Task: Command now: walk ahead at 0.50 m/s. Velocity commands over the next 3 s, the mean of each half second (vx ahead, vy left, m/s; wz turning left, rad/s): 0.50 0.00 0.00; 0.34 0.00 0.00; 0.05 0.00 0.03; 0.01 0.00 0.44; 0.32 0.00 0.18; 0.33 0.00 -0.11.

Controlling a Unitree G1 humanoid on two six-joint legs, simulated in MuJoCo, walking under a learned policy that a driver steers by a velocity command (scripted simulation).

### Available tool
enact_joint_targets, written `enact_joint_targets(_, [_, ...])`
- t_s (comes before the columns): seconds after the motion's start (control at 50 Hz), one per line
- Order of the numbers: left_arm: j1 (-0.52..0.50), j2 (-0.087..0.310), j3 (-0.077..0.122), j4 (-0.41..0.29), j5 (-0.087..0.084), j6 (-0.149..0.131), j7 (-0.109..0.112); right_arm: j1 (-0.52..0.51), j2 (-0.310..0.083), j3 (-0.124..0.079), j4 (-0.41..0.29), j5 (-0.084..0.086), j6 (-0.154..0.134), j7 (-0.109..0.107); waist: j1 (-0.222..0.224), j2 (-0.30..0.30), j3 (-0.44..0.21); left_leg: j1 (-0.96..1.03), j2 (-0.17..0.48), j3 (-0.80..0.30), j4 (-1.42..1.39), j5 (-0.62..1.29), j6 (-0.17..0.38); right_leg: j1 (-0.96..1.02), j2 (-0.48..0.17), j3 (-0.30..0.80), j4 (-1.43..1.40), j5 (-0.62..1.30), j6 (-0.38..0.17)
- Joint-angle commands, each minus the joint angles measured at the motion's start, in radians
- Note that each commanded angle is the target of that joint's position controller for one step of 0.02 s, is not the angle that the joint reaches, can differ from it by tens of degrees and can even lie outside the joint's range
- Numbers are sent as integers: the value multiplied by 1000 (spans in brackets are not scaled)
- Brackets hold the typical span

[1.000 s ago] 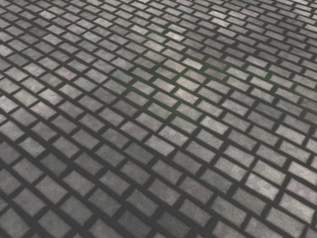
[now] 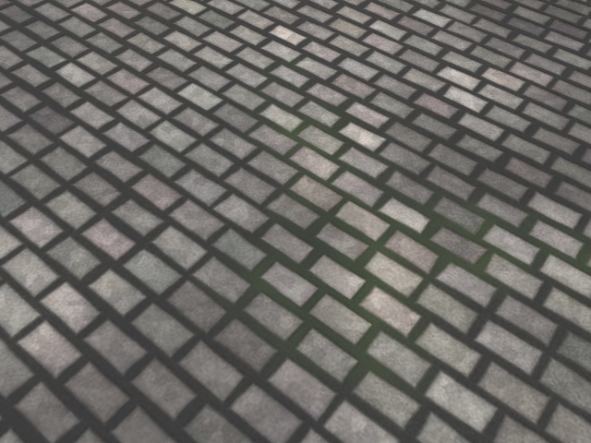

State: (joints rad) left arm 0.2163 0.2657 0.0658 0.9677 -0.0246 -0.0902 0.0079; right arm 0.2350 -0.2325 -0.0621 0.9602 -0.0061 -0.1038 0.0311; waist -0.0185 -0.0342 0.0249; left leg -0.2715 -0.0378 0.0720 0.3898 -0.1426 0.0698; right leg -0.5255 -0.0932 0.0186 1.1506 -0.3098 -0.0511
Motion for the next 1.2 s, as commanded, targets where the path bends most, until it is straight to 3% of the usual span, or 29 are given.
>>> enact_joint_targets(0.02, [48, 43, 16, -37, 8, 14, 6, 10, -131, -22, -36, -1, -18, -11, 38, 100, -39, 91, 273, -257, -252, 141, 173, -108, -67, 39, -80, 95, 12])
enact_joint_targets(0.08, [-60, 46, 20, -73, 18, 15, 5, 55, -145, -25, -21, 3, -11, -30, 15, 84, -7, 130, 265, -212, -276, 160, 163, -189, -66, 35, -249, 248, 38])
enact_joint_targets(0.16, [-189, 24, 10, -106, 13, 7, -9, 110, -150, -24, -4, 13, -4, -40, -23, 96, 26, 151, 230, -138, -288, 140, 129, -154, -27, -5, -471, 410, 41])
enact_joint_targets(0.26, [-314, 27, -1, -153, 3, -3, -34, 188, -160, -31, 37, 21, 14, -44, -60, 96, 70, 292, 281, -131, -235, 153, 124, -177, -1, -17, -599, 360, 22])
enact_joint_targets(0.32, [-289, 57, 6, -163, 0, -13, -48, 173, -177, -41, 42, 25, 28, -49, -22, 118, 49, 357, 315, -137, -157, 291, 101, -103, 23, -29, -641, 256, -16])
enact_joint_targets(0.36, [-102, 112, 37, -110, 5, -16, -45, 126, -179, -41, 31, 27, 37, -49, 85, 127, -64, 328, 265, -86, 57, 595, 66, 180, 89, -86, -669, 243, -56])
enact_joint_targets(0.38, [84, 171, 63, -56, 12, -16, -38, 121, -149, -27, 16, 20, 39, -49, 153, 88, -190, 186, 209, -45, 293, 527, 32, 468, 34, -24, -633, 268, -99])
enact_joint_targets(0.4, [225, 267, 86, -29, 30, -9, -30, 215, -59, -1, -3, 9, 25, -42, 134, -122, -339, -199, 65, -2, 690, 127, -38, 852, -220, 390, -667, 157, -235])
enact_joint_targets(0.42, [235, 226, 67, -23, 19, -6, -34, 217, -42, 10, 4, 18, -2, -36, 129, -234, -417, -384, -21, -131, 892, -426, -49, 937, -312, 720, -838, 59, -299])
enact_joint_targets(0.44, [160, 164, 46, -34, 9, -8, -34, 141, -126, -13, -14, 45, -20, -29, 126, -166, -292, -490, 47, -185, 980, -399, -28, 842, -278, 611, -850, -1, -249])
enact_joint_targets(0.46, [78, 122, 34, -58, 11, -9, -32, 67, -143, -15, -34, 54, -28, -30, 107, -100, -189, -502, 103, -155, 961, -313, -12, 698, -240, 460, -863, 41, -211])
enact_joint_targets(0.48, [6, 96, 24, -68, 21, -11, -36, 29, -137, -19, -40, 45, -26, -37, 72, -30, -113, -462, 147, -135, 890, -227, -11, 541, -201, 357, -900, 103, -189])
enact_joint_targets(0.5, [-33, 65, 14, -72, 32, -16, -38, 30, -134, -29, -37, 32, -12, -44, 38, -33, -78, -398, 180, -141, 825, -175, -9, 435, -164, 286, -932, 156, -171])
enact_joint_targets(0.54, [-30, 62, 12, -60, 34, -21, -40, 71, -88, -26, -28, 27, 15, -47, 4, -52, -60, -323, 198, -139, 763, -135, -16, 340, -142, 221, -987, 195, -178])
enact_joint_targets(0.58, [5, 95, 19, -43, 31, -25, -29, 37, -83, -27, -44, 21, 27, -50, -1, -34, -30, -361, 205, -130, 688, -71, -35, 323, -137, 173, -1023, 249, -192])
enact_joint_targets(0.66, [67, 114, 21, -23, 25, -17, -6, -97, -79, -27, -88, 11, 25, -45, 29, -18, 2, -439, 195, -118, 453, 141, -64, 375, -115, 96, -1041, 324, -169])
enact_joint_targets(0.7, [76, 110, 16, -19, 26, -11, -1, -158, -59, -18, -103, 10, 19, -38, 40, -21, 24, -373, 160, -83, 310, 225, -66, 353, -76, 19, -1017, 484, -142])
enact_joint_targets(0.8, [141, 115, 13, 22, 21, 16, 7, -246, -60, -5, -130, 12, 13, -13, 72, -45, 2, -269, 93, -59, 148, 251, -47, 459, -95, -9, -895, 643, -115])
enact_joint_targets(0.86, [85, 136, 21, 21, 11, 30, 13, -129, -122, -25, -100, 0, 3, -8, -11, -56, -62, -120, 59, -59, 51, 222, 0, 524, -99, 15, -734, 728, -69])
enact_joint_targets(0.88, [104, 124, 17, 20, 17, 31, 13, -41, -171, -42, -68, -10, -2, -13, -38, -9, -122, 30, 73, -63, 17, 447, 22, 501, -38, -12, -600, 700, -33])
enact_joint_targets(0.9, [157, 78, 2, 7, 42, 26, 11, 54, -235, -51, -52, -32, -3, -19, -29, 108, -264, 324, 240, -213, 131, 896, 87, 320, 35, -45, -364, 378, 14])
enact_joint_targets(0.92, [307, -35, -34, 47, 35, 22, 3, 74, -202, -33, -38, -29, 10, -19, 14, 318, -411, 561, 455, -457, 136, 1043, 274, 99, 134, -21, -77, -315, 72])
enact_joint_targets(0.94, [284, 46, -15, 62, 15, 27, -1, 78, -135, -14, -42, -6, 22, -12, -13, 225, -441, 505, 425, -494, 91, 849, 273, 76, 111, 86, 11, -423, 81])
enact_joint_targets(0.96, [195, 89, -2, 37, -3, 36, 1, 5, -132, -10, -51, 5, 27, -12, -9, 181, -326, 394, 388, -428, 47, 650, 236, 9, 80, 75, 37, -391, 84])
enact_joint_targets(1.0, [90, 86, 6, 18, 7, 70, 25, -132, -104, 3, -77, -6, 35, -21, 23, 95, -170, 135, 328, -354, -49, 336, 179, 21, 22, 49, -50, -280, 94])
enact_joint_targets(1.06, [117, 34, -1, 30, 19, 104, 44, -202, -106, 2, -80, -29, 50, -31, 69, 171, -130, -76, 253, -255, -132, 131, 143, 206, 21, 10, -276, -188, 95])
enact_joint_targets(1.14, [127, 28, -2, 56, 31, 113, 39, -205, -112, 3, -65, -6, 66, -44, 84, 160, -146, -136, 225, -214, -159, -175, 111, 374, 46, -32, -528, 70, 69])
enact_joint_targets(1.18, [105, 38, -2, 54, 53, 116, 32, -174, -89, 11, -43, 4, 74, -46, 83, 134, -90, -190, 185, -198, -170, -403, 37, 419, 41, -29, -635, 129, 38])
enact_joint_targets(1.2, [84, 62, -2, 40, 57, 115, 33, -154, -85, 13, -33, 0, 77, -46, 66, 101, -37, -195, 158, -182, -143, -437, -5, 382, -5, 22, -712, 83, 13])
